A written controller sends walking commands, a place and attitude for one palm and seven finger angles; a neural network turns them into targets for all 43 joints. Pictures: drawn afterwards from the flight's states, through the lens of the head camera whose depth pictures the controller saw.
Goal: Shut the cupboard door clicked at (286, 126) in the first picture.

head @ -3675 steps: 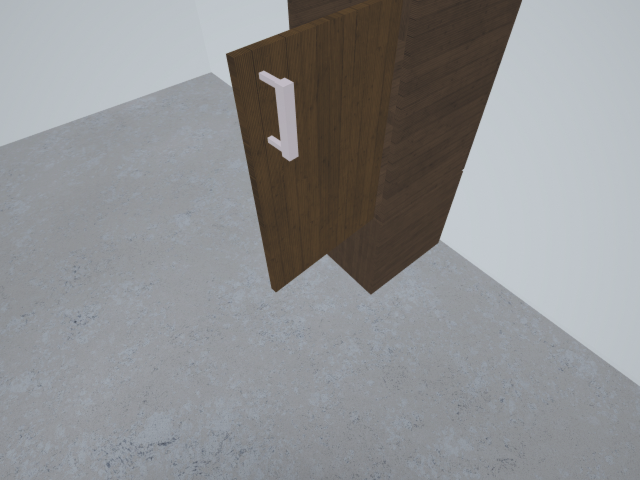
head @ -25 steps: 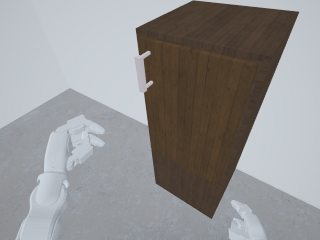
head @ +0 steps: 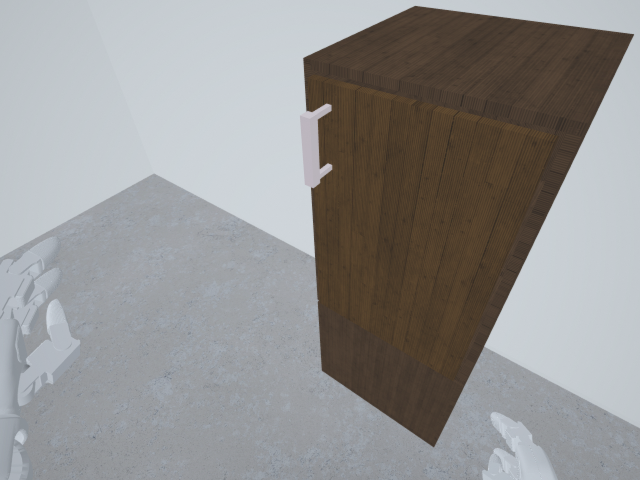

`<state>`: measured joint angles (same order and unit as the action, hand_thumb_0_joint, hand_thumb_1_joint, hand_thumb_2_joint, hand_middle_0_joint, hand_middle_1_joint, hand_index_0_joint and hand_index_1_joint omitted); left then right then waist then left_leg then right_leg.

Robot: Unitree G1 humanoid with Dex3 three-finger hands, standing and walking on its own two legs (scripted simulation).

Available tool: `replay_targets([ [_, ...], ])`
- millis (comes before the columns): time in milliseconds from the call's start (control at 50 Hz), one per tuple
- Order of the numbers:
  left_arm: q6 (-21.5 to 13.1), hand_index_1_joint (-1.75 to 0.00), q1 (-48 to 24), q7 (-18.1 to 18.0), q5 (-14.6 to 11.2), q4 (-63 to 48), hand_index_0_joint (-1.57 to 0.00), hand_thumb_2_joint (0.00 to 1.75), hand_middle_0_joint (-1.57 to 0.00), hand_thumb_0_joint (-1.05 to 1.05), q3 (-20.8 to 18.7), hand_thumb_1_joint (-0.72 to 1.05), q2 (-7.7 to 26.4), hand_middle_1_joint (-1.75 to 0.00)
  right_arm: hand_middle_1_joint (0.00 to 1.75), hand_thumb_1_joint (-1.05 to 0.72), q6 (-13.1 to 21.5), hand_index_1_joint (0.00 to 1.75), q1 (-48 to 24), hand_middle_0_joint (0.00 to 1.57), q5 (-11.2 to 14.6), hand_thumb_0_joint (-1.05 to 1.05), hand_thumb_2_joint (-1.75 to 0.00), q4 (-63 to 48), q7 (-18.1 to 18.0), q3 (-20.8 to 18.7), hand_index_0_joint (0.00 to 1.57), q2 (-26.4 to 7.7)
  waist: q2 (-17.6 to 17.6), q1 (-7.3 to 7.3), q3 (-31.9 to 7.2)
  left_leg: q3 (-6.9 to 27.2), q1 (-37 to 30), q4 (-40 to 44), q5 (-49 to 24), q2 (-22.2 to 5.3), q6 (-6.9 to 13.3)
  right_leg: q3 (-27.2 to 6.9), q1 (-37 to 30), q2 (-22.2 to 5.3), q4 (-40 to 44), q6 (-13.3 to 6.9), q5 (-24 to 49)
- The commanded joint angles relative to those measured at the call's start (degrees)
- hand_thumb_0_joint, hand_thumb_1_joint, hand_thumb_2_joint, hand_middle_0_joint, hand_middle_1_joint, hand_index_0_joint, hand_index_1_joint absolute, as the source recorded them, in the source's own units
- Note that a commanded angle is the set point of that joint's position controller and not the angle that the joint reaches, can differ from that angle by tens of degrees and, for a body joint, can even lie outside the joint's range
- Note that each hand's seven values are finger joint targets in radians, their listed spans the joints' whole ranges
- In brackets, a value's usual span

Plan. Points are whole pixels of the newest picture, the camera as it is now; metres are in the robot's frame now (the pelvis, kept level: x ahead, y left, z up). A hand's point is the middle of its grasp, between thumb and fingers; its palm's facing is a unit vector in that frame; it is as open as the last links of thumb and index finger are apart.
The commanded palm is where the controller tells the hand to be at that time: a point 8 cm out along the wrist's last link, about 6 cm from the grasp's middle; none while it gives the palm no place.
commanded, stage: draw the hand back to the body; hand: left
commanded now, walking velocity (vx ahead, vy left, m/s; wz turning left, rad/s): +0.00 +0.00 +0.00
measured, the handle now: (318, 146) +0.59 +0.09 +0.15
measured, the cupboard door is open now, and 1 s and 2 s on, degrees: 0 0 0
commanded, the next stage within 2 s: step back with the hand held close in 0.22 s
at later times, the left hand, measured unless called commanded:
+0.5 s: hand (80, 322) +0.20 +0.27 +0.17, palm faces +0.43 -0.79 -0.44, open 7.4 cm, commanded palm +0.15 +0.30 +0.17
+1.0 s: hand (78, 381) +0.15 +0.25 +0.15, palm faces +0.33 -0.82 -0.46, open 7.4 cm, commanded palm +0.09 +0.29 +0.17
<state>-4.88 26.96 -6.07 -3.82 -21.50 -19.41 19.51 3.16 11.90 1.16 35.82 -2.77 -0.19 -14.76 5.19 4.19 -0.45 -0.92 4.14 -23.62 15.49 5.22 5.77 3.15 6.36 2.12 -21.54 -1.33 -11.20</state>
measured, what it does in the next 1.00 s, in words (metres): shifts its weight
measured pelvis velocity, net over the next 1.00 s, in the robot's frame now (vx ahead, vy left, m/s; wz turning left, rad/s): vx -0.07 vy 0.00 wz -0.07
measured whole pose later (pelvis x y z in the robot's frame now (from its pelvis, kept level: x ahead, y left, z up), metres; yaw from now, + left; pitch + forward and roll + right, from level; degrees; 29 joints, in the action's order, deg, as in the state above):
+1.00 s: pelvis -0.07 +0.00 -0.01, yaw -4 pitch +2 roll -1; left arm -11.8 29.2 -6.0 -2.8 -27.7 -24.5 23.0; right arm 0.1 11.3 0.7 30.6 -3.2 0.2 -11.9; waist 0.1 0.6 1.1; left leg -5.7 21.2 -31.9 12.8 3.4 6.6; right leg -2.1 16.5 2.0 -32.3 0.5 -17.3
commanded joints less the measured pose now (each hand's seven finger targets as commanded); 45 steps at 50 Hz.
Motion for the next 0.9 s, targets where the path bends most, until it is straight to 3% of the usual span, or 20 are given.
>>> replay_targets([
  [0, -4.36, -0.3, -8.24, -1.03, 0.15, -12.64, -0.2, 0.9, -0.2, 0.0, -4.91, 0.9, 10.53, -0.3, 0.3, -0.9, 3.66, 0.3, -7.71, 0.2, -0.08, 0.0, -0.9, -8.96, -0.23, -1.57, 0.2, -5.32, -1.02, -1.19, -2.62, 7.96, 5.03, 6.0, -11.86, -7.43, -7.54, -3.58, -3.04, -1.92, 0.99, -0.96, 5.63],
  [20, -4.3, -0.3, -7.55, -1.07, 0.17, -11.82, -0.2, 0.9, -0.2, 0.0, -5.24, 0.9, 10.53, -0.3, 0.3, -0.9, 3.6, 0.3, -7.7, 0.2, -0.13, 0.0, -0.9, -8.77, -0.21, -1.49, 0.2, -5.19, -1.73, -1.19, -1.6, 8.18, 5.49, 6.22, -11.71, -7.53, -7.85, -3.46, -2.8, -1.78, 0.85, -1.0, 5.65],
  [140, -4.29, -0.3, -7.06, -0.9, 0.02, -12.34, -0.2, 0.9, -0.2, 0.0, -6.31, 0.9, 10.85, -0.3, 0.3, -0.9, 3.47, 0.3, -8.1, 0.2, -0.33, 0.0, -0.9, -9.09, -0.08, -1.1, 0.2, -4.73, 1.85, -0.68, -0.84, 8.37, 6.53, 7.03, -10.56, -7.78, -8.32, -3.63, -3.61, -1.53, 0.69, -1.15, 5.59],
  [320, -4.34, -0.3, -6.15, -0.53, -0.25, -12.61, -0.2, 0.9, -0.2, 0.0, -6.63, 0.9, 10.89, -0.3, 0.3, -0.9, 3.47, 0.3, -7.99, 0.2, -0.4, 0.0, -0.9, -9.46, -0.04, -1.28, 0.2, -4.89, -0.39, -0.57, -2.56, 7.59, 6.53, 6.32, -11.97, -7.6, -7.93, -4.0, -4.7, -1.6, 0.73, -1.06, 6.81],
  [340, -7.22, -0.3, -16.27, -1.11, 0.46, -19.32, -0.2, 0.9, -0.2, 0.0, -16.17, 0.9, 20.48, -0.3, 0.3, -0.9, 2.89, 0.3, -7.32, 0.2, 0.39, 0.0, -0.9, -12.31, -0.25, -2.11, 0.2, -6.75, 1.88, -2.13, -0.48, 8.93, 16.23, 5.5, -3.37, -9.24, -5.76, -11.91, -6.41, -3.95, -1.39, -1.9, 11.84],
  [360, -7.63, -0.3, -9.62, -0.9, -0.45, -13.22, -0.2, 0.9, -0.2, 0.0, -13.68, 0.9, 16.35, -0.3, 0.3, -0.9, 2.44, 0.3, -6.08, 0.2, 0.13, 0.0, -0.9, -10.81, -0.63, -1.98, 0.2, -5.33, -2.81, -2.27, -1.15, 8.58, 14.91, 3.42, -1.69, -8.09, -5.38, -13.25, -3.45, -7.05, -0.31, -2.85, 11.16],
  [420, -7.86, -0.3, -2.41, -0.24, -0.38, -9.84, -0.2, 0.9, -0.2, 0.0, -8.28, 0.9, 10.44, -0.3, 0.3, -0.9, 1.17, 0.3, -5.27, 0.2, 0.04, 0.0, -0.9, -10.58, -0.12, -2.89, 0.2, -6.09, -4.1, -3.17, -5.11, 7.5, 9.94, -2.21, -8.59, -8.06, -6.22, -15.47, 1.85, -10.27, -1.43, -4.27, 13.6],
  [480, -8.05, -0.3, -0.12, -0.65, -0.1, -12.06, -0.2, 0.9, -0.2, 0.0, -8.74, 0.9, 11.56, -0.3, 0.3, -0.9, -0.12, 0.3, -5.3, 0.2, 0.26, 0.0, -0.9, -11.27, -0.16, -3.67, 0.2, -6.82, -3.61, -3.31, -8.25, 7.64, 10.28, -4.59, -14.21, -8.99, -6.2, -14.93, 2.67, -10.96, -5.05, -4.29, 16.93],
  [520, -7.92, -0.3, 1.71, -1.01, -0.1, -13.14, -0.2, 0.9, -0.2, 0.0, -9.49, 0.9, 12.37, -0.3, 0.3, -0.9, -1.14, 0.3, -5.06, 0.2, 0.64, 0.0, -0.9, -12.19, -0.4, -3.9, 0.2, -6.58, -6.1, -3.47, -10.22, 7.95, 10.15, -5.55, -17.12, -9.69, -6.44, -14.63, 3.24, -10.76, -7.7, -3.93, 18.26],
  [560, -8.02, -0.3, 1.81, -1.57, -0.04, -15.26, -0.2, 0.9, -0.2, 0.0, -11.27, 0.9, 14.3, -0.3, 0.3, -0.9, -2.04, 0.3, -5.32, 0.2, 0.73, 0.0, -0.9, -13.19, -0.89, -3.92, 0.2, -6.59, -5.69, -3.56, -9.64, 8.67, 11.61, -4.98, -18.23, -10.34, -6.12, -14.1, 4.21, -9.86, -9.94, -3.27, 17.98],
  [580, -8.28, -0.3, 0.95, -1.78, 0.0, -17.99, -0.2, 0.9, -0.2, 0.0, -13.29, 0.9, 16.5, -0.3, 0.3, -0.9, -2.24, 0.3, -5.62, 0.2, 0.63, 0.0, -0.9, -13.47, -1.16, -4.07, 0.2, -6.91, -3.72, -3.35, -10.84, 9.48, 12.64, -4.48, -20.73, -11.09, -6.35, -13.48, 2.67, -9.24, -11.85, -2.97, 18.94],
  [600, -8.43, -0.3, 2.0, -1.87, -0.12, -18.13, -0.2, 0.9, -0.2, 0.0, -13.37, 0.9, 16.17, -0.3, 0.3, -0.9, -2.46, 0.3, -5.42, 0.2, 0.68, 0.0, -0.9, -13.98, -1.44, -3.93, 0.2, -6.39, -3.98, -3.34, -10.86, 9.98, 13.12, -4.05, -23.88, -11.76, -6.53, -12.69, 2.35, -8.51, -13.66, -2.44, 19.48],
  [640, -8.55, -0.3, 2.64, -1.88, -0.15, -19.73, -0.2, 0.9, -0.2, 0.0, -13.81, 0.9, 16.31, -0.3, 0.3, -0.9, -2.74, 0.3, -5.11, 0.2, 0.49, 0.0, -0.9, -14.87, -1.69, -4.0, 0.2, -6.59, -0.84, -3.25, -10.5, 11.45, 12.72, -1.93, -30.34, -13.83, -6.88, -10.93, 3.75, -5.87, -16.89, -0.98, 13.58],
  [680, -8.78, -0.3, 2.39, -1.65, 0.07, -20.47, -0.2, 0.9, -0.2, 0.0, -14.46, 0.9, 16.66, -0.3, 0.3, -0.9, -2.4, 0.3, -5.49, 0.2, -0.28, 0.0, -0.9, -15.21, -1.84, -4.09, 0.2, -6.83, 3.97, -2.78, -8.93, 13.05, 12.54, 1.72, -35.51, -16.94, -6.25, -7.84, 5.54, -3.05, -19.94, 0.94, 1.64],
  [700, -8.97, -0.3, 2.42, -1.53, 0.03, -19.84, -0.2, 0.9, -0.2, 0.0, -13.51, 0.9, 15.39, -0.3, 0.3, -0.9, -2.12, 0.3, -4.98, 0.2, -0.64, 0.0, -0.9, -15.13, -1.72, -3.85, 0.2, -6.21, 3.3, -2.89, -7.19, 13.68, 13.09, 3.28, -36.84, -18.44, -6.16, -6.75, 6.23, -2.51, -21.37, 1.31, -3.92],
  [740, -9.31, -0.3, 1.45, -1.48, 0.59, -17.9, -0.2, 0.9, -0.2, 0.0, -12.97, 0.9, 14.29, -0.3, 0.3, -0.9, -1.56, 0.3, -4.08, 0.2, -1.05, 0.0, -0.9, -14.69, -1.55, -4.05, 0.2, -6.4, 1.46, -3.33, -3.79, 13.44, 17.4, 5.3, -29.94, -20.19, -3.69, -6.47, 5.03, -2.17, -24.12, 1.65, -7.18],
  [780, -9.52, -0.3, 1.68, -1.49, 1.07, -15.74, -0.2, 0.9, -0.2, 0.0, -13.4, 0.9, 14.32, -0.3, 0.3, -0.9, -1.13, 0.3, -3.79, 0.2, -1.04, 0.0, -0.9, -14.33, -1.54, -4.26, 0.2, -6.66, -1.7, -3.48, -2.63, 12.84, 19.78, 4.82, -22.7, -19.95, -1.37, -6.62, 3.57, -2.55, -21.17, 1.75, -5.86],
  [840, -10.48, -0.3, 1.01, -1.03, 1.39, -14.82, -0.2, 0.9, -0.2, 0.0, -11.37, 0.9, 12.57, -0.3, 0.3, -0.9, -0.51, 0.3, -3.78, 0.2, -1.11, 0.0, -0.9, -13.87, -1.36, -3.69, 0.2, -6.85, -1.32, -3.92, -0.78, 12.51, 21.45, 4.94, -16.32, -18.77, -1.27, -6.05, 2.96, -2.64, -15.86, 1.72, -4.05],
  [860, -10.9, -0.3, 0.35, -0.88, 1.42, -15.41, -0.2, 0.9, -0.2, 0.0, -11.0, 0.9, 12.51, -0.3, 0.3, -0.9, -0.28, 0.3, -3.8, 0.2, -0.94, 0.0, -0.9, -13.72, -1.25, -3.62, 0.2, -6.89, -0.97, -3.89, -1.82, 11.99, 20.23, 4.24, -15.72, -18.17, -1.33, -6.11, 2.87, -2.72, -13.99, 1.6, -2.24],
  [880, -11.18, -0.3, 0.54, -0.96, 1.48, -16.78, -0.2, 0.9, -0.2, 0.0, -11.65, 0.9, 13.64, -0.3, 0.3, -0.9, -0.05, 0.3, -3.64, 0.2, -0.84, 0.0, -0.9, -13.6, -1.2, -3.82, 0.2, -7.19, -0.84, -3.83, -4.14, 11.32, 17.04, 1.79, -20.2, -16.81, -1.99, -7.01, 3.24, -3.4, -11.6, 1.1, 4.06],
])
